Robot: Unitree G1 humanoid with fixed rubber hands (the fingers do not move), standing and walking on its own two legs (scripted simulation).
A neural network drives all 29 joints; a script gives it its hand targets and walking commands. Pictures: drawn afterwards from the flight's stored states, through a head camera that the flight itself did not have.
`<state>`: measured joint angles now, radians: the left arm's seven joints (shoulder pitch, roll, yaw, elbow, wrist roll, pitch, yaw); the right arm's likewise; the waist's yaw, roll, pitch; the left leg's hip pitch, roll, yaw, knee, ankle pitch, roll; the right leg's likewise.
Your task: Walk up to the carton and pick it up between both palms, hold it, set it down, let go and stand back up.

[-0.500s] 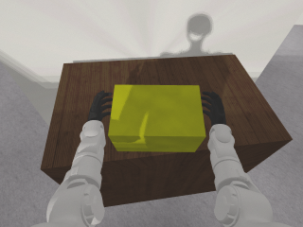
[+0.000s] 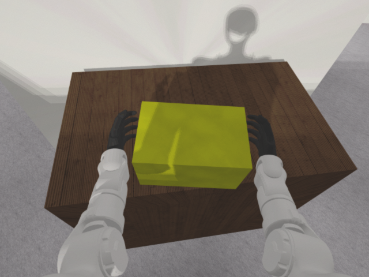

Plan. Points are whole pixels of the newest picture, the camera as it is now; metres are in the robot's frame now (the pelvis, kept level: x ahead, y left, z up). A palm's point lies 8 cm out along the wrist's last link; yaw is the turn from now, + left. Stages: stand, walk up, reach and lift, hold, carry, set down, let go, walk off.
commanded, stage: set down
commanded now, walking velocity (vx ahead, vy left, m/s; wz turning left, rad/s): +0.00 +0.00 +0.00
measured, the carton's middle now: (190, 147) +0.41 +0.00 -0.01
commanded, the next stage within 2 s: none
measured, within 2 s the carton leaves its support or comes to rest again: neither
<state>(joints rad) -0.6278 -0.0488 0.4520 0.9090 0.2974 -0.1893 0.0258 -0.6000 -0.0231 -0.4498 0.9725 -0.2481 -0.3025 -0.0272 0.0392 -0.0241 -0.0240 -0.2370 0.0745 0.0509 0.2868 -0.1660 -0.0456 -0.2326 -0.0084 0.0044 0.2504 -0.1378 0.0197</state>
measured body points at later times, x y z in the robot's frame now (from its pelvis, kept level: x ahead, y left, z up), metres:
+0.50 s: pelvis +0.01 +0.00 +0.00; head +0.07 +0.01 +0.44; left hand +0.40 +0.18 +0.02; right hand +0.40 -0.17 +0.02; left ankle -0.02 +0.14 -0.75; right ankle -0.02 -0.13 -0.75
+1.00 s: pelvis -0.03 +0.00 -0.03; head +0.05 +0.00 +0.41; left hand +0.39 +0.24 +0.00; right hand +0.42 -0.20 +0.01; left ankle -0.02 +0.14 -0.75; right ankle -0.02 -0.13 -0.75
